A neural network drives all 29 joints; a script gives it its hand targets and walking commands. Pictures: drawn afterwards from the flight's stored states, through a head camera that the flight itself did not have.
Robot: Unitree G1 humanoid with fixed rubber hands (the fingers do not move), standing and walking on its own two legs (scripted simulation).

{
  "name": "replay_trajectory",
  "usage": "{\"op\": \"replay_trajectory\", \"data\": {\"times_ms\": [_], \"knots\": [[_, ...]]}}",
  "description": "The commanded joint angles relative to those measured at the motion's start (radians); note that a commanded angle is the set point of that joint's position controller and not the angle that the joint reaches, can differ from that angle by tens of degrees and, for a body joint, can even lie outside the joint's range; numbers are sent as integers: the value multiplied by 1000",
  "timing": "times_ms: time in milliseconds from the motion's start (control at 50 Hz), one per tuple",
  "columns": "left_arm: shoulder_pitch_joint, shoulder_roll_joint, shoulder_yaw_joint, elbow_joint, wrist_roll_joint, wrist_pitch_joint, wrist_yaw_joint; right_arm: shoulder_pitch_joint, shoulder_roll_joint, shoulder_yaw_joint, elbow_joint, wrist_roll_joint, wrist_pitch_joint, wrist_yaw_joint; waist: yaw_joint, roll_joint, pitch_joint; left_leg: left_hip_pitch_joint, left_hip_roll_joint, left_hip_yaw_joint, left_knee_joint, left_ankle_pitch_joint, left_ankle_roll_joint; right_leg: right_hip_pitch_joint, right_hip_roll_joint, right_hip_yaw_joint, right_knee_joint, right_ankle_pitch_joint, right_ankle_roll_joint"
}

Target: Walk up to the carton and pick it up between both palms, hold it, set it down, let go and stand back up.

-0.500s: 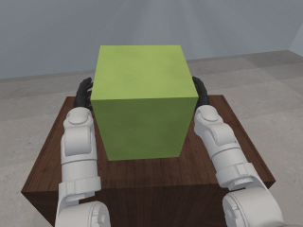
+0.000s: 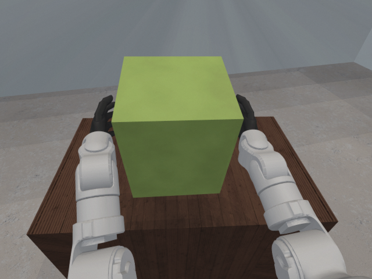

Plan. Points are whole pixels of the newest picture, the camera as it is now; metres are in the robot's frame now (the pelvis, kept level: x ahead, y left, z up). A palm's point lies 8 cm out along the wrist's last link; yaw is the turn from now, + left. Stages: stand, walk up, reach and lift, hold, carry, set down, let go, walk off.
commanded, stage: hold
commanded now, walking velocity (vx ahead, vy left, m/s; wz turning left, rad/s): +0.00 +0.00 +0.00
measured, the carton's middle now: (175, 129) +0.40 +0.01 +0.16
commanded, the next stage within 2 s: none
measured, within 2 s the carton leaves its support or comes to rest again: neither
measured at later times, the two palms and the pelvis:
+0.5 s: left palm (102, 134) +0.36 +0.16 +0.18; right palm (246, 130) +0.36 -0.14 +0.18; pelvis +0.00 +0.00 +0.00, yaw +0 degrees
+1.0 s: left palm (103, 135) +0.36 +0.15 +0.18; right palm (246, 131) +0.36 -0.15 +0.17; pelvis +0.00 +0.00 +0.00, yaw +0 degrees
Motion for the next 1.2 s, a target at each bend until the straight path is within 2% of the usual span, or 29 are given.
{"op": "replay_trajectory", "data": {"times_ms": [0,40,60,80,100,120,140,160,240,320,360,380,400,420,480,500,540,580,600,640,720,800,820,840,880,940,960,1080,1180], "knots": [[-643,-538,-486,-29,-171,-59,-150,-784,567,308,-322,58,-114,139,-1,78,-332,87,-60,77,-24,168,-6,32,70,-39,-15,68,10],[-629,-535,-468,-8,-163,-60,-152,-800,573,308,-324,55,-118,141,7,59,-340,80,-63,79,-25,170,-3,43,69,-40,-13,70,14],[-628,-547,-476,-24,-167,-63,-146,-791,568,313,-319,62,-119,143,3,77,-349,106,-59,71,-19,205,-6,40,74,-45,-10,90,9],[-639,-546,-485,-34,-176,-69,-145,-786,576,312,-310,62,-119,140,-6,54,-352,103,-64,74,-15,213,-6,42,71,-43,-13,110,14],[-628,-542,-472,-28,-170,-69,-147,-790,578,328,-322,69,-119,140,12,49,-368,118,-62,75,-11,239,-3,50,77,-37,-8,134,18],[-611,-529,-468,-26,-166,-69,-148,-778,576,328,-322,64,-120,136,6,40,-358,108,-67,79,-8,252,0,57,69,-38,-10,160,19],[-619,-526,-463,-24,-163,-65,-151,-766,573,320,-300,65,-116,136,-1,50,-346,107,-63,77,-9,235,-1,49,67,-40,-10,137,17],[-618,-536,-475,-52,-167,-68,-148,-787,588,346,-350,81,-127,134,11,63,-396,119,-67,78,1,273,-7,77,73,-40,3,171,19],[-621,-548,-524,-87,-181,-70,-141,-750,565,336,-359,89,-119,125,-18,78,-389,140,-63,73,18,319,-23,64,82,-48,1,201,21],[-590,-540,-501,-81,-175,-61,-155,-730,576,340,-363,82,-110,124,-12,69,-351,128,-65,73,9,308,-14,78,71,-41,-2,221,19],[-594,-522,-492,-94,-170,-58,-156,-752,572,351,-385,90,-109,123,11,56,-355,116,-67,72,4,284,-9,81,71,-38,-2,199,23],[-607,-536,-503,-103,-182,-65,-152,-749,572,357,-386,79,-115,124,-2,59,-371,117,-71,75,3,280,-11,77,72,-38,3,196,22],[-593,-530,-493,-90,-171,-55,-151,-760,567,363,-378,85,-110,124,10,57,-351,122,-65,77,1,285,-9,82,71,-42,3,195,22],[-605,-524,-503,-76,-170,-59,-155,-739,569,342,-352,74,-111,124,-9,68,-340,113,-69,77,-1,262,-10,65,71,-38,-7,172,22],[-631,-526,-492,-75,-170,-61,-152,-780,579,345,-371,76,-112,126,9,58,-342,107,-69,75,-8,223,-1,50,68,-36,-6,143,26],[-637,-527,-490,-72,-172,-63,-155,-746,576,323,-319,66,-104,128,-11,63,-325,102,-64,74,-13,203,-2,51,65,-33,-8,125,23],[-629,-528,-482,-33,-156,-57,-154,-746,563,298,-295,48,-104,133,-13,70,-299,98,-62,78,-24,179,-3,32,65,-40,-13,103,21],[-622,-544,-477,-25,-168,-59,-155,-786,567,312,-344,58,-119,135,-2,65,-351,108,-62,78,-16,208,-4,52,70,-44,-10,115,15],[-611,-540,-484,-23,-168,-58,-154,-753,553,299,-306,53,-116,137,-14,67,-330,114,-62,78,-18,207,-8,43,74,-46,-17,106,14],[-626,-540,-483,-59,-169,-67,-151,-744,565,308,-296,58,-117,139,-6,74,-343,117,-65,79,-15,239,-8,51,71,-45,-9,131,15],[-615,-547,-511,-73,-187,-67,-149,-767,571,338,-370,77,-126,131,-15,68,-383,136,-64,73,14,307,-17,64,78,-43,1,198,17],[-602,-538,-517,-120,-180,-64,-147,-729,565,347,-354,77,-119,129,-16,72,-382,140,-60,71,8,310,-17,72,74,-45,3,202,19],[-592,-529,-496,-90,-168,-57,-149,-737,561,353,-361,81,-118,127,-2,67,-358,142,-60,74,9,305,-15,74,78,-45,0,195,18],[-614,-531,-508,-99,-174,-61,-148,-719,569,339,-337,77,-112,127,-18,62,-342,130,-62,72,1,288,-14,58,74,-41,-7,181,18],[-599,-535,-505,-72,-171,-56,-147,-757,559,343,-380,83,-120,128,1,72,-350,130,-64,77,7,286,-12,53,75,-42,-5,171,16],[-603,-525,-501,-97,-162,-59,-149,-743,568,345,-352,86,-114,131,7,75,-347,126,-64,76,3,288,-11,65,72,-39,1,183,19],[-603,-536,-500,-93,-165,-60,-150,-747,567,350,-361,78,-114,130,7,52,-351,126,-61,74,1,278,-9,77,77,-40,-4,176,19],[-614,-545,-509,-65,-165,-57,-147,-744,563,313,-324,60,-121,135,-17,87,-320,125,-62,76,-14,231,-12,41,68,-42,-18,119,13],[-593,-527,-492,-74,-167,-60,-154,-743,568,337,-362,74,-122,129,-2,57,-357,129,-66,81,-5,265,-6,75,69,-45,-1,193,28]]}}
